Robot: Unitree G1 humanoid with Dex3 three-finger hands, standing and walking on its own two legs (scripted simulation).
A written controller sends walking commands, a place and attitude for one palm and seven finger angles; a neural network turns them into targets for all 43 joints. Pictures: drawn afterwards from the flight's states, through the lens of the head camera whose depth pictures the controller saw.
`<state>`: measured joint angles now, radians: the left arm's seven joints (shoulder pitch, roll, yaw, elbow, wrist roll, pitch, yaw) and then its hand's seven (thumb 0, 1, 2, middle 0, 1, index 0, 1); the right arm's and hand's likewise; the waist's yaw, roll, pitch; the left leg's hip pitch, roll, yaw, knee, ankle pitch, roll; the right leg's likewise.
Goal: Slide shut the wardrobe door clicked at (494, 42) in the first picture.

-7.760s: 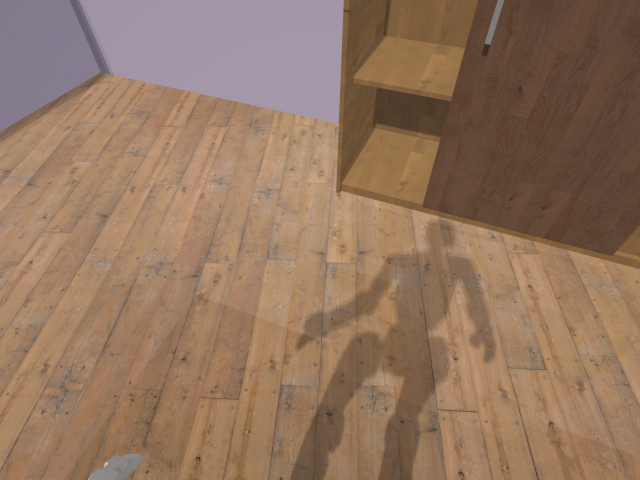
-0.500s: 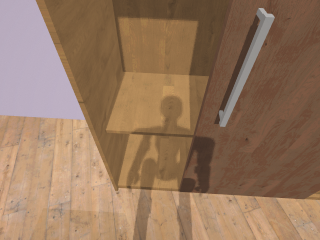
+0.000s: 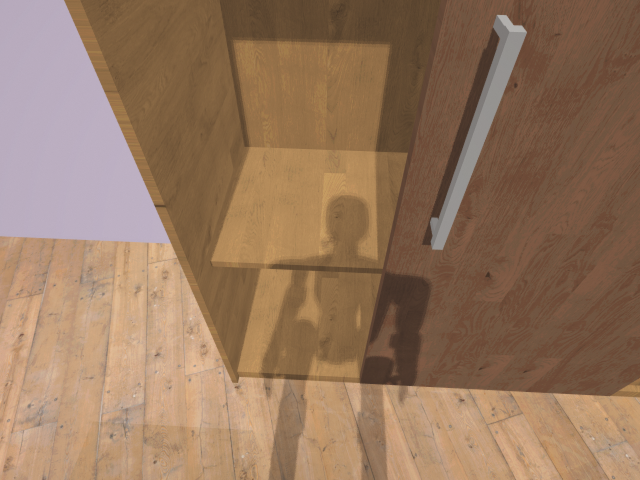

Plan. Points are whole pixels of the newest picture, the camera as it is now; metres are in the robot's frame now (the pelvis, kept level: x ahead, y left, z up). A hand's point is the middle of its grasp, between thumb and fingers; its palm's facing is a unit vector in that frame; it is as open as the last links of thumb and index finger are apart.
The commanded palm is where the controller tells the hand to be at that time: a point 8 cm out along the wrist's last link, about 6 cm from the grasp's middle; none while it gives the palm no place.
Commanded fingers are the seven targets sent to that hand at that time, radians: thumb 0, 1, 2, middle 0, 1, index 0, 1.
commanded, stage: look again from close up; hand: right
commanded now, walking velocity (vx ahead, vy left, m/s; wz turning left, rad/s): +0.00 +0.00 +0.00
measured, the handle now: (463, 155) +0.48 -0.16 +0.17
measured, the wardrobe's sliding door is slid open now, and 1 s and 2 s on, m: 0.39 0.39 0.39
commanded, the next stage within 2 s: raise the hand with hooked fingers in 0.60 s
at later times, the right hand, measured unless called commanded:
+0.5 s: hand out of the picture -0.02 -0.16 -0.18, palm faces +0.05 +0.99 -0.15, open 7.3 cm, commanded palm none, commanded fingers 0.00 -0.90 -0.90 0.20 0.30 0.20 0.30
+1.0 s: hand (471, 420) +0.19 -0.15 +0.04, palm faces +0.01 +1.00 +0.01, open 7.9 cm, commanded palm +0.10 -0.23 -0.03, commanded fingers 0.00 -0.53 -0.74 0.23 0.54 0.23 0.54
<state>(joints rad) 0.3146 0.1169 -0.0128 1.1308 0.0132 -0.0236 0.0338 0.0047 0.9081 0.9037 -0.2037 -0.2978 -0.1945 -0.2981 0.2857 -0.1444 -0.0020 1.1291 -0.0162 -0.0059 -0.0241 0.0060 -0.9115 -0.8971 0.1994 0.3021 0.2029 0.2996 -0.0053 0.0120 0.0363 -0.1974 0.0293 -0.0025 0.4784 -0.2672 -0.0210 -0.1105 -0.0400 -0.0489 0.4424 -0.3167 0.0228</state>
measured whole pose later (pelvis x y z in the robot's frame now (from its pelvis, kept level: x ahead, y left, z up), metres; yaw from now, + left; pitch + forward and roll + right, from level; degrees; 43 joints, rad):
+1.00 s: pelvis -0.04 +0.00 -0.03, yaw -3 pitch +4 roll -1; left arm 0.24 0.27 0.04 0.66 -0.01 -0.35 0.03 0.02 0.92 0.90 -0.20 -0.30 -0.19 -0.30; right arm 0.28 -0.14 -0.04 0.07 0.19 -0.31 0.13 0.02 -0.78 -0.83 0.20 0.41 0.21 0.40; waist 0.04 -0.01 -0.11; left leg -0.49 0.07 0.02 0.77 -0.34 -0.02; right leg -0.43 -0.01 -0.01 0.75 -0.39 0.02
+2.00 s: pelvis -0.04 +0.00 -0.02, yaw -4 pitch +1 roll +2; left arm 0.25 0.26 -0.06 0.58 -0.05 -0.34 0.09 0.02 0.90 0.90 -0.21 -0.30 -0.20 -0.30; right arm 0.10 -0.38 -0.38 0.07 0.34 -0.12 0.43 -0.01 0.41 -0.34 0.30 1.14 0.30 1.14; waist -0.04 -0.04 -0.05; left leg -0.37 0.04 0.07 0.67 -0.32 -0.02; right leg -0.36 -0.04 0.04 0.74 -0.39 0.02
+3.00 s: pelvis -0.03 +0.00 -0.01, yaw -4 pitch +0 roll +1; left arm 0.26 0.27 -0.07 0.62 -0.05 -0.30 0.10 0.02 0.90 0.90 -0.21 -0.30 -0.20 -0.30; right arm -0.08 -0.42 -0.45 0.25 0.34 -0.03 0.50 -0.01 0.50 -0.30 0.30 1.20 0.31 1.20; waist -0.05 -0.06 -0.03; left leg -0.27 0.04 0.06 0.55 -0.27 -0.02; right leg -0.24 -0.04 0.02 0.58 -0.33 0.02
